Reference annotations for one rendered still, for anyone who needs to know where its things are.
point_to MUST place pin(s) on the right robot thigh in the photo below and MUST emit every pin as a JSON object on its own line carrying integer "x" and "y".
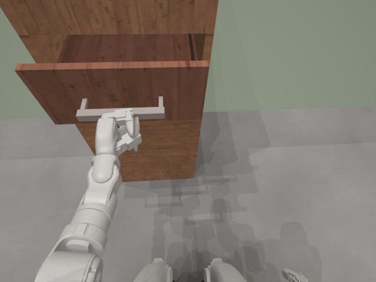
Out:
{"x": 222, "y": 272}

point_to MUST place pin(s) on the left robot shin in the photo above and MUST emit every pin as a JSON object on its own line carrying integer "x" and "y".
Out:
{"x": 158, "y": 261}

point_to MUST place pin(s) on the cabinet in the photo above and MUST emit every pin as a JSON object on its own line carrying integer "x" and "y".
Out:
{"x": 169, "y": 147}

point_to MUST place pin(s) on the robot right hand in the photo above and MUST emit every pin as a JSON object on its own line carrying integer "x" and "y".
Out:
{"x": 292, "y": 276}

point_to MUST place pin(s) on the left robot forearm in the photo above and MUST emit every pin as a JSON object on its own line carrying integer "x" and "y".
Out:
{"x": 87, "y": 232}

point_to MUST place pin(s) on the left robot upper arm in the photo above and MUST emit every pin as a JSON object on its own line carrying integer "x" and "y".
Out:
{"x": 66, "y": 266}

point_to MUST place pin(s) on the robot left hand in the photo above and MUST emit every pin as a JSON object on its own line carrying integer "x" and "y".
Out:
{"x": 107, "y": 132}

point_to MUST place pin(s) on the handle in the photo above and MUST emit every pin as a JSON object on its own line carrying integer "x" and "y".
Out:
{"x": 85, "y": 115}

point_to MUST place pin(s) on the drawer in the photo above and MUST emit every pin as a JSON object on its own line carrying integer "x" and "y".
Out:
{"x": 120, "y": 71}

